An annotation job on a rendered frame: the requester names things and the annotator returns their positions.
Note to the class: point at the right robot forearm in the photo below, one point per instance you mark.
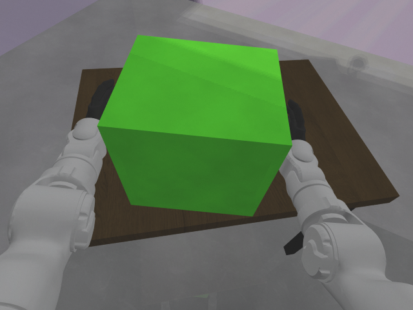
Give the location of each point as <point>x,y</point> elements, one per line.
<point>310,192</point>

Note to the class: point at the carton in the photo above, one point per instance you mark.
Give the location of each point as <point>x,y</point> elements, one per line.
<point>197,126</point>

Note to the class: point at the left robot hand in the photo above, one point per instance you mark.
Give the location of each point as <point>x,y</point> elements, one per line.
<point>100,99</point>

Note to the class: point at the left robot upper arm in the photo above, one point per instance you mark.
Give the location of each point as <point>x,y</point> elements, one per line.
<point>49,224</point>

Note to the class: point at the right robot hand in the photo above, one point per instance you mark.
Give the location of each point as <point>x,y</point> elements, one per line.
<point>296,121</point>

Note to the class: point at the right robot upper arm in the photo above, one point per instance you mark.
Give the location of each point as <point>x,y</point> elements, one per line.
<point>349,260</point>

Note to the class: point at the left robot forearm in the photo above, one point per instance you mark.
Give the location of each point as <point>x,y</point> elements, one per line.
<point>77,167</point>

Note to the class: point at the table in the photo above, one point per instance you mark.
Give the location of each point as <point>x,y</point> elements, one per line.
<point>349,168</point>

